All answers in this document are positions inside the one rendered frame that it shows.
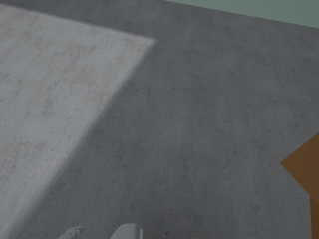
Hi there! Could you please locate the robot left hand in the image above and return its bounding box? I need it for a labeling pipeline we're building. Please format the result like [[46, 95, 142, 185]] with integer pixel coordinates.
[[59, 226, 85, 239]]

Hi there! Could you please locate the cupboard door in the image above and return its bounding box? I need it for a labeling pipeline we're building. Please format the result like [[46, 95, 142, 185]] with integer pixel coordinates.
[[280, 132, 319, 205]]

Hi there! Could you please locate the robot left thigh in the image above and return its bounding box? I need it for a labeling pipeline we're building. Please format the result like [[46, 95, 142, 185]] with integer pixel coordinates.
[[110, 223, 144, 239]]

